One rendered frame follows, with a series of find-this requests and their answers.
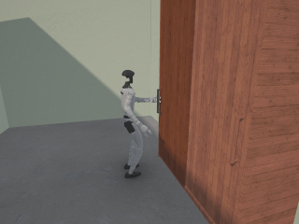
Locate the humanoid robot head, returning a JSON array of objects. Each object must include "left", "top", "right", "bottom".
[{"left": 121, "top": 70, "right": 135, "bottom": 89}]

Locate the robot right upper arm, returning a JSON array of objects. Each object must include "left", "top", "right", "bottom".
[{"left": 123, "top": 89, "right": 135, "bottom": 113}]

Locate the wardrobe door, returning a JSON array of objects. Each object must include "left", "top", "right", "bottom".
[
  {"left": 185, "top": 0, "right": 269, "bottom": 224},
  {"left": 159, "top": 0, "right": 195, "bottom": 187}
]

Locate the left robot forearm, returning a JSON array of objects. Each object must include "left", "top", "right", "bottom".
[{"left": 136, "top": 97, "right": 150, "bottom": 103}]

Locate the right robot forearm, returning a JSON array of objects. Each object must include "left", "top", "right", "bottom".
[{"left": 125, "top": 107, "right": 142, "bottom": 128}]

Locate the robot torso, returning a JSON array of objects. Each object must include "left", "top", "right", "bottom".
[{"left": 121, "top": 86, "right": 135, "bottom": 128}]

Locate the left robot hand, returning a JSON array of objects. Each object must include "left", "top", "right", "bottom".
[{"left": 150, "top": 96, "right": 161, "bottom": 103}]

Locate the right robot hand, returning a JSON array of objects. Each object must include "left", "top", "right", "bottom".
[{"left": 139, "top": 124, "right": 152, "bottom": 138}]

